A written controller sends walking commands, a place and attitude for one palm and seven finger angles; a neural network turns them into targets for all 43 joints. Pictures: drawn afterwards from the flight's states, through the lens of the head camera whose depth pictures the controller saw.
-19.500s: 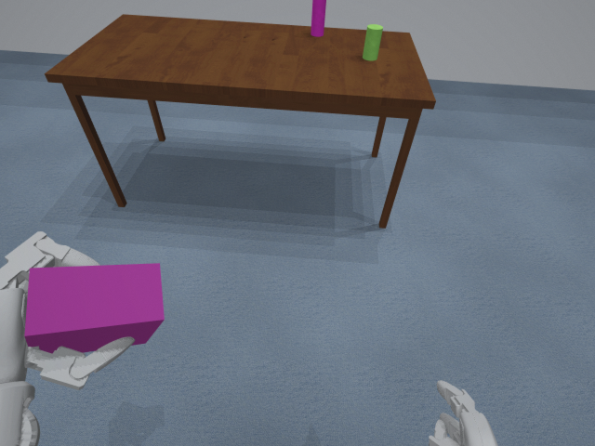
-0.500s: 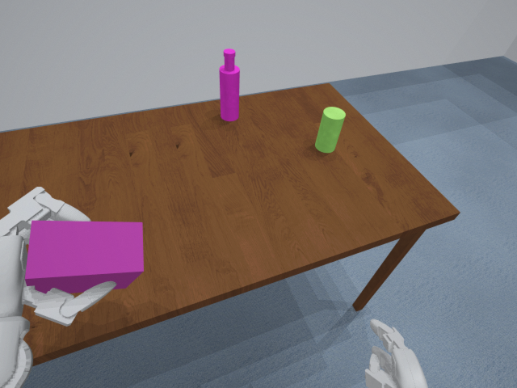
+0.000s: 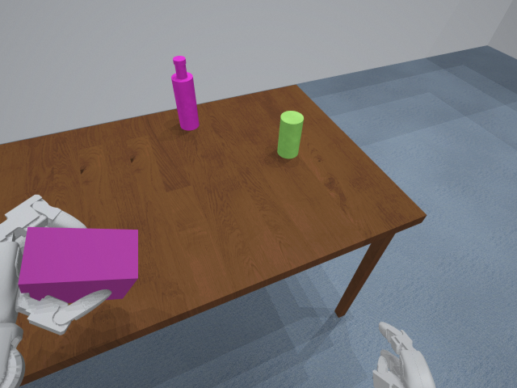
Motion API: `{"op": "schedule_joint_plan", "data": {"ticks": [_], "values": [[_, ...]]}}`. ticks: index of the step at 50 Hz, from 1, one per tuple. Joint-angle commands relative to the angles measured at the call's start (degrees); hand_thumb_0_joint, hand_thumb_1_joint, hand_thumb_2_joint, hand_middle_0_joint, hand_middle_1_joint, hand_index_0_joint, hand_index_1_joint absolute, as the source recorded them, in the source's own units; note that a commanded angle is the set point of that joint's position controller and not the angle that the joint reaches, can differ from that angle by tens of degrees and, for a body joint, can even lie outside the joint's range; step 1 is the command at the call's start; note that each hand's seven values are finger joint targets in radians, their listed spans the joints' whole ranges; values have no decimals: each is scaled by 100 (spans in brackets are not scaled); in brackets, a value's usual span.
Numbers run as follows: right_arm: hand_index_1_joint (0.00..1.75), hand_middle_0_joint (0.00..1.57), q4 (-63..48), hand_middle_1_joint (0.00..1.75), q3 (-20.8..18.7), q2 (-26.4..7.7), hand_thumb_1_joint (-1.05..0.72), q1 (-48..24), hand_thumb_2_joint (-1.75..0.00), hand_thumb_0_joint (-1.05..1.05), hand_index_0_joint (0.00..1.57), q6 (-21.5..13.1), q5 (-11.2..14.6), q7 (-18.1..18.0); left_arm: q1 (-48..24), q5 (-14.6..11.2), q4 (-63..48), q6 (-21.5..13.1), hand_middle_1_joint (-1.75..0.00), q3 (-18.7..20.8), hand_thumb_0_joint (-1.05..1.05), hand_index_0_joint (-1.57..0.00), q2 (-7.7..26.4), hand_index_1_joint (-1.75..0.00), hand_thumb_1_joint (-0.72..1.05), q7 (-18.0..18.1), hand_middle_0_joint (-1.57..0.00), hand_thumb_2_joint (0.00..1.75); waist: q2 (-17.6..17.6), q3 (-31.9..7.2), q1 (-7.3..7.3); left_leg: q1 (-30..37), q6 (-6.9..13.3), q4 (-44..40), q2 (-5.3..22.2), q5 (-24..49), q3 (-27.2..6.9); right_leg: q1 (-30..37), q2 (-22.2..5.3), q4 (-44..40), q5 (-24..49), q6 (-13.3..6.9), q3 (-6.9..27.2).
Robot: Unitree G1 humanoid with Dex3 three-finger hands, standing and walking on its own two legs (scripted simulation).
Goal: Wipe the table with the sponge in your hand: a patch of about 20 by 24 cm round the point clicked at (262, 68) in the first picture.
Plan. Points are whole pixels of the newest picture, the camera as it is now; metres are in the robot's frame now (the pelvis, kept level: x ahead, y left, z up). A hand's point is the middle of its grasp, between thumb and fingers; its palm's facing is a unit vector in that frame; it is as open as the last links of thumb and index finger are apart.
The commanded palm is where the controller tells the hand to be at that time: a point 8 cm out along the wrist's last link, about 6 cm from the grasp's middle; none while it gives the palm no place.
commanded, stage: shuffle to correct the standing spot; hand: left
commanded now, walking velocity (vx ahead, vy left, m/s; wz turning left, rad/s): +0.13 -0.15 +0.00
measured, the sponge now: (97, 267) +0.23 +0.22 +0.13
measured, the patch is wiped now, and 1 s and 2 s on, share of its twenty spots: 0.00 0.00 0.00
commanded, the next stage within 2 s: come to a stop and stand still in 1.46 s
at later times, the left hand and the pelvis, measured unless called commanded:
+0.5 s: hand (139, 269) +0.22 +0.16 +0.16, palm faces +0.32 -0.83 -0.46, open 10.2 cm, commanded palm +0.16 +0.20 +0.18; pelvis +0.00 -0.08 -0.01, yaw +0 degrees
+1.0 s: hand (215, 268) +0.23 +0.07 +0.15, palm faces +0.44 -0.83 -0.34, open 10.2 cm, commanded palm +0.16 +0.11 +0.18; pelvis +0.01 -0.17 -0.03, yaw +1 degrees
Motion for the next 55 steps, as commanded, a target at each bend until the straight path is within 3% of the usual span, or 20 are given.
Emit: {"op": "schedule_joint_plan", "data": {"ticks": [1, 16, 20, 22, 24, 26, 27, 28, 29, 30, 32, 33, 35, 40, 42, 43, 47, 49, 52, 55], "values": [[30, 20, -913, 30, -275, -631, -90, -518, -90, 0, 20, -219, 16, -23, -662, -124, -1390, -429, -160, 834, 0, -120, 1071, -160, 10, 145, -120, 130, 52, -925, -64, 1229, 403, 546, 229, 2191, -117, -391, -1045, 37, 4214, 521, 631], [30, 20, -906, 30, -395, -636, -90, -503, -90, 0, 20, 14, 41, 19, -254, -144, -1506, -572, -160, 1043, 0, -120, 1064, -160, 10, 140, -120, 130, 312, -815, -185, 1831, 623, 147, 167, 1811, 53, -724, -687, 586, 5076, 1485, 289], [30, 20, -1051, 30, -377, -624, -90, -765, -90, 0, 20, 40, 65, 1, -256, -102, -1400, -458, -160, 816, 0, -120, 899, -160, 10, 66, -120, 130, 1087, -274, 22, 731, 623, -164, 696, 328, -393, -602, -681, 117, 1321, 1114, 395], [30, 20, -1072, 30, -363, -575, -90, -592, -90, 0, 20, 8, 32, -1, -299, -4, -1348, -438, -160, 796, 0, -120, 946, -160, 10, 46, -120, 130, 302, 279, -28, 89, 320, 560, 171, -939, -162, -660, -786, -1104, 784, 875, 961], [30, 20, -941, 30, -362, -493, -90, -350, -90, 0, 20, 23, 68, 40, -411, -18, -1375, -407, -160, 927, 0, -120, 1110, -160, 10, 137, -120, 130, -1117, 133, -103, -385, 170, 1948, -537, -997, 373, -131, -1382, -1509, 3326, 858, 1634], [30, 20, -761, 30, -450, -585, -90, -242, -90, 0, 20, -64, 96, 90, -575, -18, -1351, -592, -160, 1037, 0, -120, 1163, -160, 10, 248, -120, 130, -1285, -116, -170, 24, 197, 1737, -791, -1506, 677, 4, -1217, -1107, 6535, 2225, 903], [30, 20, -641, 30, -461, -519, -90, -289, -90, 0, 20, -153, 115, 85, -639, -55, -1344, -644, -160, 1124, 0, -120, 1216, -160, 10, 290, -120, 130, -1079, -186, -282, 918, 391, 366, -959, -1502, 986, -181, -766, -350, 8223, 3891, 139], [30, 20, -272, 30, -498, -556, -90, 26, -90, 0, 20, -205, 153, 36, -830, -78, -1269, -685, -160, 1025, 0, -120, 1261, -160, 10, 318, -120, 130, -655, -444, -846, 2547, 850, -1650, -894, -363, 1172, -1136, -226, 2119, 9412, 4636, -860], [30, 20, -413, 30, -437, -715, -90, -395, -90, 0, 20, -233, -51, -82, -553, -166, -1244, -799, -160, 1090, 0, -120, 1245, -160, 10, 392, -120, 130, 2452, -771, -951, 3085, 1667, -2235, 728, 2015, -225, -2196, 271, 6921, 4697, 2972, -655], [30, 20, -1202, 30, -371, -580, -90, -1131, -90, 0, 20, -122, -389, 52, -517, 83, -1884, -785, -160, 852, 0, -120, 1043, -160, 10, 396, -120, 130, 3184, -739, -19, 1485, 1992, -1067, 2089, 3310, -2445, -2414, -73, 8595, -786, 1032, 1044], [30, 20, -1058, 30, -495, -658, -90, -1139, -90, 0, 20, -163, -141, 247, -1550, 267, -1657, -411, -160, 507, 0, -120, 1204, -160, 10, 95, -120, 130, 313, -296, -35, 963, 737, -1310, 1604, 1080, -1798, -3202, -232, 6997, -335, -1217, 853], [30, 20, -952, 30, -596, -825, -90, -718, -90, 0, 20, -221, -174, 224, -1110, 160, -1390, -574, -160, 660, 0, -120, 840, -160, 10, 16, -120, 130, 539, 17, 36, 579, 1252, -1167, 1609, 32, -1509, -3641, -697, 6026, -537, 288, 872], [30, 20, -847, 30, -500, -589, -90, -395, -90, 0, 20, -294, 73, 151, 383, 51, -1052, -725, -160, 1368, 0, -120, 1291, -160, 10, 81, -120, 130, 1212, 109, 399, -511, 1264, -771, 1046, -113, -786, -2540, -1093, 4419, -541, 333, 417], [30, 20, -829, 30, -417, -625, -90, 49, -90, 0, 20, -422, 109, 52, 222, 129, -1563, -729, -160, 1386, 0, -120, 1293, -160, 10, 147, -120, 130, 396, -529, 50, -1674, 555, 907, 186, -1709, -120, 567, -706, 1034, 475, 737, -861], [30, 20, -771, 30, -442, -516, -90, -84, -90, 0, 20, -550, 26, -29, -519, 135, -1476, -721, -160, 1492, 0, -120, 1523, -160, 10, 195, -120, 130, -1886, -267, -11, -1883, 296, 3869, -558, -1962, -96, -465, -2362, -776, -1188, -21, 2113], [30, 20, -706, 30, -409, -512, -90, -150, -90, 0, 20, -622, 15, -70, -988, 104, -1479, -645, -160, 1450, 0, -120, 1517, -160, 10, 217, -120, 130, -1965, -74, -54, -1534, 250, 4552, -382, -1687, -395, -1396, -3002, -1476, -1976, -413, 2988], [30, 20, -459, 30, -487, -647, -90, -265, -90, 0, 20, -516, 52, -57, -1576, 236, -1613, -521, -160, 856, 0, -120, 1110, -160, 10, 293, -120, 130, -1660, 199, -229, 323, 350, 2455, 175, -1082, -768, -3130, -2601, -634, -1906, -378, 1732], [30, 20, -447, 30, -458, -604, -90, -239, -90, 0, 20, -500, 50, -118, -1002, 194, -1665, -554, -160, 950, 0, -120, 1065, -160, 10, 351, -120, 130, -368, -247, -263, 1071, 368, 226, -343, -970, -301, -2617, -1724, 797, -1428, 99, 305], [30, 20, -638, 30, -550, -631, -90, -346, -90, 0, 20, -664, -17, -76, -833, 294, -2477, -787, -160, 1007, 0, -120, 1085, -160, 10, 510, -120, 130, 2450, -199, -85, 591, 1024, -1500, 737, 243, -2093, -2641, -536, 4323, -1186, 494, -444], [30, 20, -613, 30, -481, -592, -90, -330, -90, 0, 20, -791, -12, 130, -458, 256, -2602, -888, -160, 1056, 0, -120, 1158, -160, 10, 523, -120, 130, 2077, -46, -80, 354, 1143, -771, 813, 2151, -1781, -2289, -816, 3370, -873, 492, -234]]}}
